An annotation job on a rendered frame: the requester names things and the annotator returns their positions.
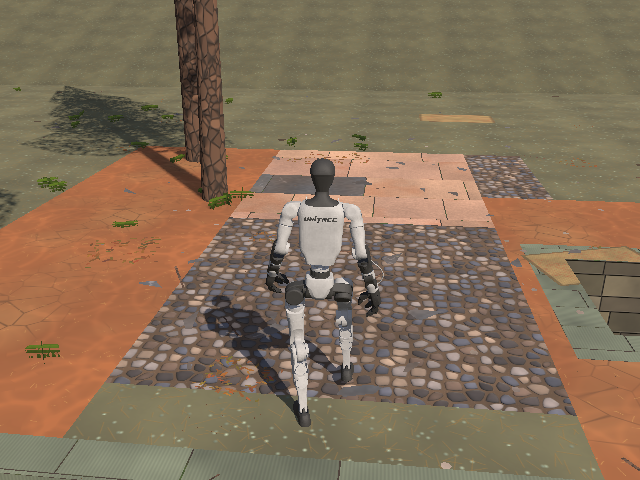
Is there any robot right forearm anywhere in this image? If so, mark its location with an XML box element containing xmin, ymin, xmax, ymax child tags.
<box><xmin>357</xmin><ymin>245</ymin><xmax>379</xmax><ymax>293</ymax></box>

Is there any humanoid robot torso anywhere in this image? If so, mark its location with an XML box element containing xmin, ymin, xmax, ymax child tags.
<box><xmin>298</xmin><ymin>196</ymin><xmax>345</xmax><ymax>300</ymax></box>

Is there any robot left thigh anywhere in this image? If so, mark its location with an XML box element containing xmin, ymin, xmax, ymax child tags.
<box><xmin>285</xmin><ymin>280</ymin><xmax>309</xmax><ymax>362</ymax></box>

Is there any robot right hand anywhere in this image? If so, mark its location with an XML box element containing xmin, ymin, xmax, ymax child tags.
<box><xmin>358</xmin><ymin>289</ymin><xmax>381</xmax><ymax>317</ymax></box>

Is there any right robot upper arm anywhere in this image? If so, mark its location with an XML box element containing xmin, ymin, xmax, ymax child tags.
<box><xmin>342</xmin><ymin>203</ymin><xmax>367</xmax><ymax>260</ymax></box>

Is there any robot left forearm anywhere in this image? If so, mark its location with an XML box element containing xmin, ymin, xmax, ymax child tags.
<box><xmin>267</xmin><ymin>239</ymin><xmax>285</xmax><ymax>277</ymax></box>

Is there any left robot upper arm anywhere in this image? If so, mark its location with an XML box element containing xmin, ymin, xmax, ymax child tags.
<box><xmin>274</xmin><ymin>201</ymin><xmax>301</xmax><ymax>255</ymax></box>

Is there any robot left hand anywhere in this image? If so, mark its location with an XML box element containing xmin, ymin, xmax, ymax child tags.
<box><xmin>265</xmin><ymin>273</ymin><xmax>289</xmax><ymax>293</ymax></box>

